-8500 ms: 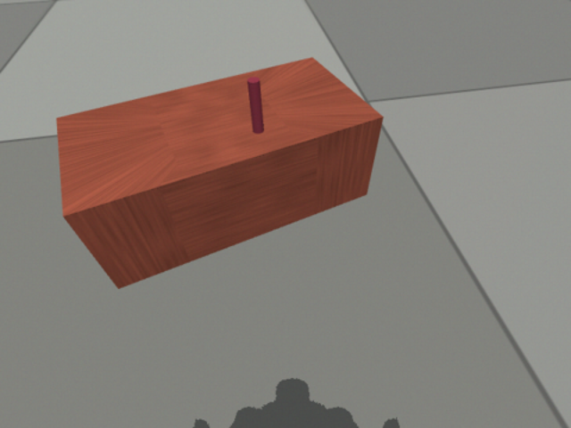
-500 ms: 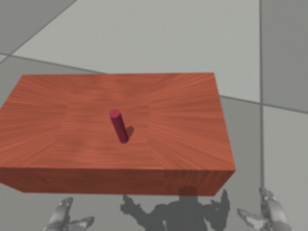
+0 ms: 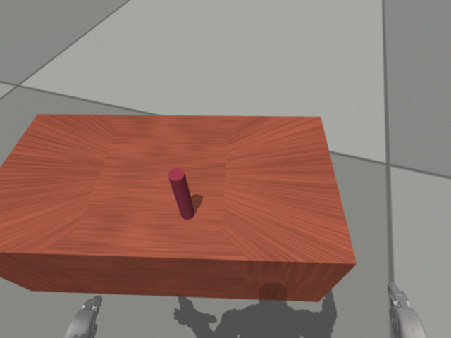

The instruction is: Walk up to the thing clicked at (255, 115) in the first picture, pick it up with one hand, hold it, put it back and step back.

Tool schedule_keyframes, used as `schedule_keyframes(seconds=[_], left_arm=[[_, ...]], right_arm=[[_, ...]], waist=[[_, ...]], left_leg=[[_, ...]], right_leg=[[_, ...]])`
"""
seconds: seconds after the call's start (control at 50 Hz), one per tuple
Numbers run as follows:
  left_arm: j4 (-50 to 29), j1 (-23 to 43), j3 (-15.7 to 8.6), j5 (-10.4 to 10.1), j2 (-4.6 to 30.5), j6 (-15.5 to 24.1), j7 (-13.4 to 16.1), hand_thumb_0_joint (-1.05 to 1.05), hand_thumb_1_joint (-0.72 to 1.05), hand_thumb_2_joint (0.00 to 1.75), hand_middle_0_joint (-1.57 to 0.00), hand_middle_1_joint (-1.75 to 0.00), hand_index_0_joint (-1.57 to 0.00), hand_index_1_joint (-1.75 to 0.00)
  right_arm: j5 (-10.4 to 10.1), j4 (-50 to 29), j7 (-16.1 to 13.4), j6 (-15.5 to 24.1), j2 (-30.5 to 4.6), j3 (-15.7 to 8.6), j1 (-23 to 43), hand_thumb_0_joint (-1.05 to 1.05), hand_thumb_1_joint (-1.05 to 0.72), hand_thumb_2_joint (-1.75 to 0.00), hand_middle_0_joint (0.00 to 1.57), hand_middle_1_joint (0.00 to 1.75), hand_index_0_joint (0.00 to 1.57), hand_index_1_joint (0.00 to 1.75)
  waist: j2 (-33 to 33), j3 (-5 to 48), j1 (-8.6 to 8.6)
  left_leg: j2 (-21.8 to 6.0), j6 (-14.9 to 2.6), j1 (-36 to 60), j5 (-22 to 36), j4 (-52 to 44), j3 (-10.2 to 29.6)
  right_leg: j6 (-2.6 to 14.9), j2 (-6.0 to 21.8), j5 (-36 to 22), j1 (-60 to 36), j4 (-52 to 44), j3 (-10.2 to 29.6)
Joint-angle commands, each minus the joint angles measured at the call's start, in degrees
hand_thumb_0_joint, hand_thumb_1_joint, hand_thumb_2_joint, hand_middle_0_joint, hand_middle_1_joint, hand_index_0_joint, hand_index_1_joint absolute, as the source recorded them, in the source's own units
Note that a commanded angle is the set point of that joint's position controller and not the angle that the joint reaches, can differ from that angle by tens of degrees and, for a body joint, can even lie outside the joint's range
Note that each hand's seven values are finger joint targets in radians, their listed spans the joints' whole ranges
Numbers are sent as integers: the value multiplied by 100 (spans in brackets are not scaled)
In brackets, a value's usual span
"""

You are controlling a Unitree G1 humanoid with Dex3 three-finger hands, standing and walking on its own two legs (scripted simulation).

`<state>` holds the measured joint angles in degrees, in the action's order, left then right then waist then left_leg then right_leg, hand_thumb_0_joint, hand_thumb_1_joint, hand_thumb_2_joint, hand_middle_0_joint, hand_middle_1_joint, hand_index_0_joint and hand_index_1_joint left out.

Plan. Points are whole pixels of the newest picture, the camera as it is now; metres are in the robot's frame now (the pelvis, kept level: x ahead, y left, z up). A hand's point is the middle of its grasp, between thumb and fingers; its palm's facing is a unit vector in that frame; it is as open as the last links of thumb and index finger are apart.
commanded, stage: go down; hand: left
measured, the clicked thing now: (182, 195) +0.52 +0.16 -0.20
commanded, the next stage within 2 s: none
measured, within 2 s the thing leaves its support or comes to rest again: neither
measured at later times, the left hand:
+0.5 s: hand (108, 336) +0.16 +0.24 -0.10, palm faces +0.06 -0.95 -0.32, open 17.4 cm
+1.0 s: hand (86, 243) +0.30 +0.29 -0.02, palm faces +0.11 -0.98 -0.17, open 17.5 cm
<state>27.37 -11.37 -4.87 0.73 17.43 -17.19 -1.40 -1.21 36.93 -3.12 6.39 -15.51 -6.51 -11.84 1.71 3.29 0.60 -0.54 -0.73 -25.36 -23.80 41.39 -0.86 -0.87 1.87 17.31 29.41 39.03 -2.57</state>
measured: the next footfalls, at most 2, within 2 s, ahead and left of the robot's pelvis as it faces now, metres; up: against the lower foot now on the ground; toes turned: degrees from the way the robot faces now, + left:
none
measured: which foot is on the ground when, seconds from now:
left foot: down 0.00-1.00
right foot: down 0.00-1.00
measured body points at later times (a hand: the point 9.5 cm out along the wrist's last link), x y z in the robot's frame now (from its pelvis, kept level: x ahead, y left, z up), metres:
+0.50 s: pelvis +0.01 +0.00 -0.01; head +0.04 -0.01 +0.44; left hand +0.16 +0.29 -0.07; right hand +0.16 -0.27 -0.08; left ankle -0.03 +0.11 -0.72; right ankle +0.02 -0.13 -0.72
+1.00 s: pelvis -0.02 -0.01 -0.02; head +0.02 +0.00 +0.43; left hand +0.29 +0.34 +0.00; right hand +0.13 -0.27 -0.06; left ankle -0.03 +0.11 -0.72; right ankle +0.02 -0.13 -0.72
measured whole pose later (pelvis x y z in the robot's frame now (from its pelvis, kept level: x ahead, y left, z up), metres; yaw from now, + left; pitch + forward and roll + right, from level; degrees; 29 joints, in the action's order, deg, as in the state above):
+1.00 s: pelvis -0.02 -0.01 -0.02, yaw +1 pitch +9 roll -1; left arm 45.0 16.3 -19.0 -5.0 32.9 -9.5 -18.5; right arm -2.6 20.4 -4.6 9.9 -14.1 0.0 -20.5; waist -0.3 5.2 3.8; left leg -1.0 0.2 -32.6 -25.7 49.0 0.3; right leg 0.2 1.6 19.4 36.5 46.7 -3.5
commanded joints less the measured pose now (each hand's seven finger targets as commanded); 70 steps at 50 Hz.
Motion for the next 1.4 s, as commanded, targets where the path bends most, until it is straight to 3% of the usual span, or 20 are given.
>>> schedule_keyframes(seconds=[0.0, 0.06, 0.3, 0.5, 0.54, 0.62, 0.68, 0.7, 0.8, 0.82, 0.84, 0.86, 1.02, 1.08, 1.14, 1.2, 1.22, 1.26, 1.28, 1.38], left_arm=[[-949, 61, -386, 26, 1120, -108, 14, 0, -57, 6, -8, -6, -7, -8], [-1134, 87, -375, 17, 1093, -209, -36, 0, -59, 6, -9, -7, -8, -8], [-1928, -254, -555, 5, 1064, -296, -107, 0, -57, 9, -8, -7, -6, -8], [-2025, -537, -945, -60, 1374, -298, -214, 0, -56, 12, -7, -7, -5, -9], [-2087, 57, -907, -79, 1453, -243, -299, 0, -58, 12, -7, -8, -6, -9], [-2124, 1243, -1206, -130, 1886, 23, -345, 0, -59, 11, -6, -6, -5, -8], [-2174, 1955, -1620, -271, 2385, 195, -458, 0, -58, 11, -6, -6, -5, -7], [-1614, 1873, -1544, -303, 2241, 223, -541, 0, -57, 10, -5, -5, -5, -7], [-436, 3075, -1628, -419, 2696, 461, -1095, 0, -55, 9, -5, -4, -4, -5], [-181, 3275, -1557, -439, 2653, 528, -1217, 0, -52, 8, -5, -3, -4, -4], [65, 3386, -1637, -477, 2748, 625, -1335, 0, -53, 7, -5, -2, -4, -3], [430, 3493, -1760, -524, 2926, 715, -1450, 0, -54, 6, -5, -2, -5, -2], [1814, 4585, -2133, -653, 3593, 1775, -2021, 0, -60, 3, -5, -4, -6, -3], [1767, 5192, -2162, -721, 3624, 2155, -2084, 0, -59, 5, -5, -5, -6, -4], [1875, 5516, -2402, -723, 3997, 2423, -2093, 0, -57, 5, -5, -5, -6, -4], [2216, 5716, -2324, -752, 3891, 2594, -2125, 0, -57, 6, -5, -5, -6, -5], [1987, 5951, -2471, -729, 4190, 2674, -2125, 0, -56, 6, -5, -5, -6, -5], [2347, 5912, -2353, -722, 4025, 2706, -2179, 0, -54, 7, -5, -5, -6, -4], [2070, 6171, -2481, -737, 4276, 2777, -2178, 0, -55, 7, -5, -5, -6, -5], [2485, 6314, -2433, -808, 4088, 2851, -2333, 0, -56, 5, -6, -5, -7, -4]], right_arm=[[-24, -896, -79, 224, -924, -336, 120, 0, 50, -5, 5, 5, 5, 5], [-43, -1023, -41, 215, -909, -345, 64, 0, 51, -4, 5, 5, 5, 5], [-19, -1776, 38, 252, -883, -419, -253, 0, 53, -4, 5, 5, 5, 5], [-59, -2308, -59, 218, -682, -227, -612, 0, 53, -5, 5, 5, 5, 5], [-65, -2315, -88, 217, -662, -204, -701, 0, 53, -5, 5, 5, 5, 5], [-113, -2865, -221, 359, -487, 44, -666, 0, 56, -4, 5, 5, 5, 5], [-126, -2704, -344, 495, -588, 57, -670, 0, 57, -4, 5, 5, 5, 5], [-119, -2538, -360, 503, -429, 139, -830, 0, 57, -4, 5, 5, 5, 5], [-138, -2495, -354, 582, -619, 97, -843, 0, 56, -4, 5, 5, 5, 5], [-138, -2511, -340, 618, -580, 155, -738, 0, 57, -4, 5, 5, 5, 5], [-132, -2413, -299, 643, -435, 354, -714, 0, 57, -4, 5, 5, 5, 5], [-149, -2486, -279, 674, -523, 314, -635, 0, 57, -4, 5, 5, 5, 5], [-133, -2576, -147, 724, -858, 68, -503, 0, 57, -4, 5, 5, 5, 5], [-121, -2591, -107, 722, -837, 126, -498, 0, 57, -4, 5, 5, 5, 5], [-109, -2560, -109, 637, -758, 246, -485, 0, 57, -4, 5, 5, 5, 5], [-100, -2437, -110, 590, -852, 187, -542, 0, 57, -4, 5, 5, 5, 5], [-72, -2492, -110, 560, -907, 160, -584, 0, 57, -4, 5, 5, 5, 5], [-70, -2376, -95, 518, -909, 157, -623, 0, 57, -4, 5, 5, 5, 5], [-53, -2329, -83, 493, -925, 156, -721, 0, 57, -4, 5, 5, 5, 5], [-31, -2389, -10, 481, -843, 281, -630, 0, 56, -4, 5, 5, 5, 5]], waist=[[-9, 952, 12], [14, 702, 25], [132, 1378, 29], [-42, 1143, 4], [10, 977, 152], [-55, 1072, 271], [342, 1338, 206], [273, 950, 269], [271, 1101, 399], [189, 934, 365], [209, 969, 279], [120, 1012, 230], [163, 1623, 152], [435, 2044, 231], [285, 2225, 237], [427, 2068, 399], [594, 2419, 389], [663, 2288, 437], [859, 2399, 417], [858, 2426, 572]], left_leg=[[84, 128, 33, 2092, -568, 119], [22, 171, -68, 1854, -658, 212], [-3, 212, 116, 2823, -234, 250], [151, 86, -332, 1888, -98, 131], [123, 83, -357, 1695, -119, 159], [169, -16, -354, 1086, -67, 125], [193, -29, -159, 843, -108, 125], [181, -24, -368, 780, -64, 112], [161, -29, -323, 910, -63, 162], [186, -57, -438, 711, -85, 142], [187, -70, -544, 692, -56, 145], [187, -72, -613, 651, -67, 138], [62, 27, -694, 1225, 68, 231], [18, 82, -434, 1462, 145, 260], [48, 42, -637, 1530, 260, 239], [23, 61, -592, 1504, 302, 247], [4, 84, -421, 1774, 379, 268], [-7, 96, -424, 1892, 414, 270], [-22, 126, -342, 2097, 466, 293], [-98, 129, -297, 2425, 629, 333]], right_leg=[[190, -150, -1356, -901, -319, -52], [200, -181, -1040, -684, -273, -107], [202, -153, -1670, -804, 106, -101], [164, -72, -1235, -704, 79, -35], [164, -85, -1051, -476, 90, -29], [92, -9, -671, -390, -17, 70], [122, 27, -475, -484, -36, 102], [99, 19, -438, -284, -23, 101], [110, -1, -615, -199, -1, 92], [103, 1, -449, -131, -58, 98], [108, 17, -410, -153, -27, 106], [116, 4, -342, -171, -36, 98], [203, -117, -642, -111, 289, 57], [236, -142, -796, -95, 416, 61], [216, -111, -947, -257, 434, 108], [246, -124, -880, 92, 476, 108], [252, -123, -1046, 84, 520, 98], [262, -123, -1095, 235, 542, 97], [278, -126, -1175, 295, 588, 80], [278, -159, -1246, 644, 661, 35]])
